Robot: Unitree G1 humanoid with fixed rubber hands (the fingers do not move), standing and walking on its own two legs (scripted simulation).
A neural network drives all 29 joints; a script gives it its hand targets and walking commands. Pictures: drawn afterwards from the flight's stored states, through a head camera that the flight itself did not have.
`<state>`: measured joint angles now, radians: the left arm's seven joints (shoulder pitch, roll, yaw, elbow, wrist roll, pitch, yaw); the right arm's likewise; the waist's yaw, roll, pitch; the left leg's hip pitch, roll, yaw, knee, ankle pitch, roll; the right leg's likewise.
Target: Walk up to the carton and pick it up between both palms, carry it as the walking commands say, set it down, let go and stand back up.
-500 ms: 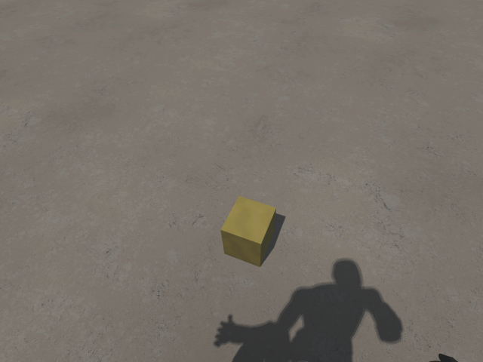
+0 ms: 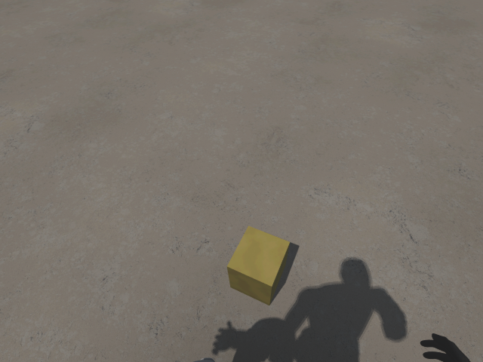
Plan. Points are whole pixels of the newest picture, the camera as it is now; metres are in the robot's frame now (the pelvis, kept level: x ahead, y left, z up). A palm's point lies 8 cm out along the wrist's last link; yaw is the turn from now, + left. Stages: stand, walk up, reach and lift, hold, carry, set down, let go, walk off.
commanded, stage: walk up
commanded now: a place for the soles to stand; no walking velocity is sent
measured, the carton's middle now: (258, 265) +0.57 -0.01 -0.65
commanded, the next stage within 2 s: none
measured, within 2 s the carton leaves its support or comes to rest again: neither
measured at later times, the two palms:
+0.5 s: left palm (85, 321) +0.21 +0.31 -0.08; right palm out of the picture +0.17 -0.31 -0.11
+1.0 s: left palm (69, 342) +0.18 +0.32 -0.08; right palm (434, 348) +0.18 -0.29 -0.08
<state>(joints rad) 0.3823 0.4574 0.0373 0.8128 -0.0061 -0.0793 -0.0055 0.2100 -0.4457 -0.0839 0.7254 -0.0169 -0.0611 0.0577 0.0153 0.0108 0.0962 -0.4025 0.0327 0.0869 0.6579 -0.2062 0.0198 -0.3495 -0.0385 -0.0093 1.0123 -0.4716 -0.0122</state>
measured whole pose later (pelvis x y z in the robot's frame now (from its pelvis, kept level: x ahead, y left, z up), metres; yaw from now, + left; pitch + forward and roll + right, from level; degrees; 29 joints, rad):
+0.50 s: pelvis +0.08 +0.00 +0.01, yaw -2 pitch -1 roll +1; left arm 0.09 0.40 -0.01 0.95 0.00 -0.06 0.03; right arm 0.10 -0.39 -0.02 0.97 0.00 0.00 0.01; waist -0.01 0.02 0.09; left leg -0.27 0.03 0.06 0.63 -0.33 -0.01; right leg -0.32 -0.03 -0.03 0.67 -0.33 0.00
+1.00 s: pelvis +0.08 +0.02 +0.03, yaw -1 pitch -2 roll +0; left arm 0.05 0.38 0.00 1.15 0.01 -0.03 0.00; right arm 0.03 -0.37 -0.03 1.11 -0.01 0.01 0.02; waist 0.00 0.02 0.07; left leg -0.11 0.01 0.05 0.35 -0.20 0.01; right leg -0.14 -0.04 -0.05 0.36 -0.17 0.02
